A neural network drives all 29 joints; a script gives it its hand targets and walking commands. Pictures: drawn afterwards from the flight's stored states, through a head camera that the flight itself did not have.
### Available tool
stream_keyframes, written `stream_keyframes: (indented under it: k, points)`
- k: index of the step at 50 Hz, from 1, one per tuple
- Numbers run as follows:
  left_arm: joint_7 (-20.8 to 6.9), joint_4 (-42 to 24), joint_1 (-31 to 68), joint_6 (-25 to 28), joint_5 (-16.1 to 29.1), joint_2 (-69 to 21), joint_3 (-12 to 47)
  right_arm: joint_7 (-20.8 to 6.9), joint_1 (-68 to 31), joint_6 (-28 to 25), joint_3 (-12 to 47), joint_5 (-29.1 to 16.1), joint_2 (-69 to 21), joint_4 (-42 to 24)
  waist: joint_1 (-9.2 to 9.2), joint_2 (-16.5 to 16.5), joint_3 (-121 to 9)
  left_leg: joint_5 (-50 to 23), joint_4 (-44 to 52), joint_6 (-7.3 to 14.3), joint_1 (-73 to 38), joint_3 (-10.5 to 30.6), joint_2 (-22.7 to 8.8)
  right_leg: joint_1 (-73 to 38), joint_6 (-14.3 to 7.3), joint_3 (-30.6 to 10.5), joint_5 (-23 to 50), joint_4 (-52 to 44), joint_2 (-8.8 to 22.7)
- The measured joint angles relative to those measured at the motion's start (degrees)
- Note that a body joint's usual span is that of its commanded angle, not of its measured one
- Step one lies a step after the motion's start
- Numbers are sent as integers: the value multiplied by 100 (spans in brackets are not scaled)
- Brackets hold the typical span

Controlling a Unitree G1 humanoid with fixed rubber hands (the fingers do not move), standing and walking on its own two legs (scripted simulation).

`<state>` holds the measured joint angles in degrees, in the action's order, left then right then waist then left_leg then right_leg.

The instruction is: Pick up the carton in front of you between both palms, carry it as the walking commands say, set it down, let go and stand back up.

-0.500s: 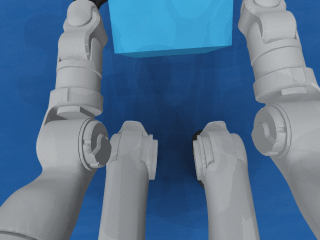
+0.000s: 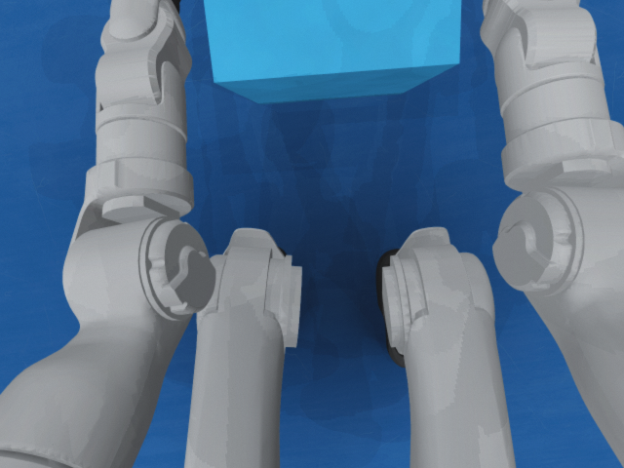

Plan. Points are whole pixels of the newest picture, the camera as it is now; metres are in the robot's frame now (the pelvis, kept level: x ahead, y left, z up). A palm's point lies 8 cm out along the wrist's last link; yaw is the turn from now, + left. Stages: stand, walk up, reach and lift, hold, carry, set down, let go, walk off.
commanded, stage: set down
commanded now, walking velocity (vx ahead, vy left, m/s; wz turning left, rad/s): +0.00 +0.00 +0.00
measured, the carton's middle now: out of the picture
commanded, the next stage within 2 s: let go in 1.82 s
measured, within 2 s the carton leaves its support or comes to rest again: neither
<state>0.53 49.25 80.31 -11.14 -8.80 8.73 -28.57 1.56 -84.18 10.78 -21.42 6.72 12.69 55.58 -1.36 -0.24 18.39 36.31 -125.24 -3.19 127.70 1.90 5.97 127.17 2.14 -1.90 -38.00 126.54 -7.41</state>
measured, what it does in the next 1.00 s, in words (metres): stands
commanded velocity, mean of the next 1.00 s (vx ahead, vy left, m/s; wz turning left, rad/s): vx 0.00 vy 0.00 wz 0.00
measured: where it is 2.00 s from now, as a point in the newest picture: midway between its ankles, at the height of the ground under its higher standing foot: (333, 324)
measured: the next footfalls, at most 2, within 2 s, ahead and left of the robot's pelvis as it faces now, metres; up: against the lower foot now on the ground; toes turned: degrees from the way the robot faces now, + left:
none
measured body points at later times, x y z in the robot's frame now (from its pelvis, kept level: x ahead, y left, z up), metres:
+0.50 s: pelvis +0.00 +0.00 -0.01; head +0.37 +0.00 +0.24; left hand +0.56 +0.17 -0.17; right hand +0.57 -0.15 -0.17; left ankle +0.10 +0.12 -0.34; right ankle +0.09 -0.11 -0.34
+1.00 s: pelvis -0.01 +0.00 +0.00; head +0.34 +0.00 +0.27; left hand +0.56 +0.20 -0.12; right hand +0.58 -0.17 -0.12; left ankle +0.10 +0.12 -0.34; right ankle +0.09 -0.11 -0.34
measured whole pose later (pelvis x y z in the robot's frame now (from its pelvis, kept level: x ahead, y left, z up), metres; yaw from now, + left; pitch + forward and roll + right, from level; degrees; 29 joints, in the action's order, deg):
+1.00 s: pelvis -0.01 +0.00 +0.00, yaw +0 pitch +36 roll +1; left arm 7.6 57.9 82.4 -7.7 11.6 19.9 -9.2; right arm 5.9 -85.5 8.5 -5.4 -10.5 23.1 60.3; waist -1.7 -0.1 18.5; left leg 33.6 -123.8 -0.9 126.0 -0.2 2.7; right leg 125.5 0.0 -0.1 -35.6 125.2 -3.2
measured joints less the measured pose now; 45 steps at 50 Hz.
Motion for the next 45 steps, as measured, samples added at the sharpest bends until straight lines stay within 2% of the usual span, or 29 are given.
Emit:
stream_keyframes:
  k: [14,24,27,29,31,34,38,41,45]
  points:
    - [-280,93,111,79,-191,50,-282,-298,-118,-44,-309,277,-20,43,23,33,163,-13,-79,11,-37,-16,-20,-39,-32,33,8,82,58]
    - [-298,358,282,171,-254,161,-278,-403,-232,-143,-365,411,32,158,25,41,303,-15,-134,16,-79,-25,-43,-82,-34,51,14,129,85]
    - [-259,667,330,235,-236,279,-97,-380,-269,-197,-185,407,158,413,10,23,401,-10,-148,10,-120,-34,-60,-114,-29,51,19,143,86]
    - [-106,959,283,341,-78,382,192,-213,-195,-289,98,220,290,607,-3,4,504,-4,-143,10,-156,-45,-80,-142,-29,49,20,139,93]
    - [124,1148,189,510,251,517,472,-11,-86,-417,422,-174,460,759,-20,2,621,-7,-143,29,-176,-59,-117,-161,-38,64,29,135,118]
    - [377,1224,102,689,931,832,958,218,4,-583,947,-894,777,834,-30,16,767,-37,-182,107,-143,-123,-227,-133,-97,127,54,171,228]
    - [515,1205,252,728,1801,1262,1675,336,-130,-644,1615,-1712,1203,784,-34,32,914,-94,-312,206,-107,-228,-335,-92,-184,169,91,325,354]
    - [550,1278,419,664,2182,1403,2001,350,-294,-586,1866,-1988,1325,798,-28,38,837,-132,-387,226,-58,-259,-352,-42,-200,169,118,413,386]
    - [605,1227,476,548,2270,1340,2097,371,-365,-459,1859,-1984,1258,750,-24,36,539,-198,-308,226,-12,-251,-344,-6,-204,176,172,335,408]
